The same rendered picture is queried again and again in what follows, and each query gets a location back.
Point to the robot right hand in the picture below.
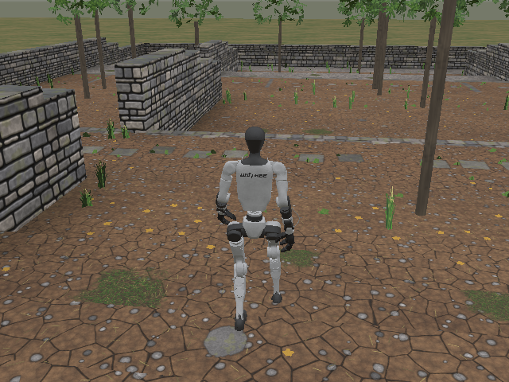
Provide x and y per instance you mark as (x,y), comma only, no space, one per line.
(289,240)

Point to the robot torso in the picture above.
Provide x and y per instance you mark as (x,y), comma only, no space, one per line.
(254,185)

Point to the robot head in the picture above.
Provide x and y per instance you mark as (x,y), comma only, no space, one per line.
(255,137)

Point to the left robot forearm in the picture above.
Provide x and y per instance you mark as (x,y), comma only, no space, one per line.
(221,207)

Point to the robot left hand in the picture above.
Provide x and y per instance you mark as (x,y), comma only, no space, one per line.
(227,213)

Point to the robot right upper arm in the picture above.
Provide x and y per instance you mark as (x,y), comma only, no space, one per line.
(281,182)

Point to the robot left upper arm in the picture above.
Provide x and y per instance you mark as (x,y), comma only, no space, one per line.
(225,181)

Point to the right robot forearm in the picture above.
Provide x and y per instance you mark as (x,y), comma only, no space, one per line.
(287,219)

